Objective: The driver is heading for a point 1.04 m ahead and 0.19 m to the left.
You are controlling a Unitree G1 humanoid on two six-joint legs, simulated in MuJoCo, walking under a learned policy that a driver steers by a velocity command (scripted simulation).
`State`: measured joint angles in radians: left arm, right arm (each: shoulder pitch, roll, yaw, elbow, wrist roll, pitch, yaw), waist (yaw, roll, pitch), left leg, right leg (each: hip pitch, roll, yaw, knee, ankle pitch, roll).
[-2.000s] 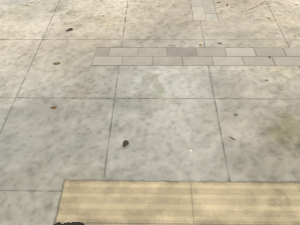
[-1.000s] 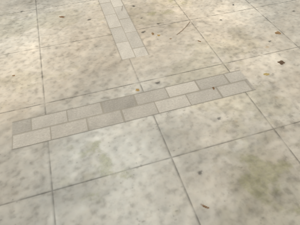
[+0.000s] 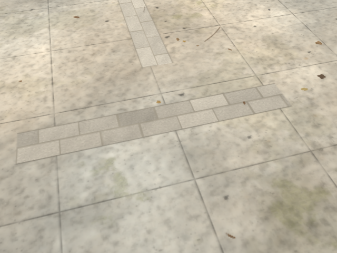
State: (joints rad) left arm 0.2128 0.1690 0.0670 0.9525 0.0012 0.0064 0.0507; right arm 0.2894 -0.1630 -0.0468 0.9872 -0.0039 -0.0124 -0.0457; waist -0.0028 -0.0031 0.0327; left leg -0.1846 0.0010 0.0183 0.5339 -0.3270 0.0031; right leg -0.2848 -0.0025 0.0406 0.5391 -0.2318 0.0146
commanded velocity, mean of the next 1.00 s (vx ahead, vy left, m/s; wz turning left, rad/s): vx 0.37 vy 0.00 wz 0.00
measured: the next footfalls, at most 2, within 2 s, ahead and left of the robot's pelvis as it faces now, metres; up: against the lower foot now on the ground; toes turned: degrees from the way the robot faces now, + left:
left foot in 0.76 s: +0.45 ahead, +0.11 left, +0.00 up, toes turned +3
right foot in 1.32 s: +0.76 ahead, -0.13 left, +0.00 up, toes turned -2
